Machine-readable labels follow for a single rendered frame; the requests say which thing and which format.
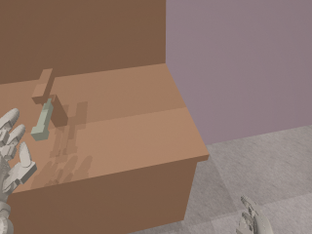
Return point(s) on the tap lever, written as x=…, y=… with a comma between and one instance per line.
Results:
x=40, y=131

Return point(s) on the left robot forearm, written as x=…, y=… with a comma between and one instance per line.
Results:
x=6, y=226

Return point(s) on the robot right hand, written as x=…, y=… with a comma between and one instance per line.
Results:
x=256, y=221

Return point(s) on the counter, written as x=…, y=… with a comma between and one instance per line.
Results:
x=122, y=149

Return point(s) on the robot left hand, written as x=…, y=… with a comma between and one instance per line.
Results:
x=22, y=170

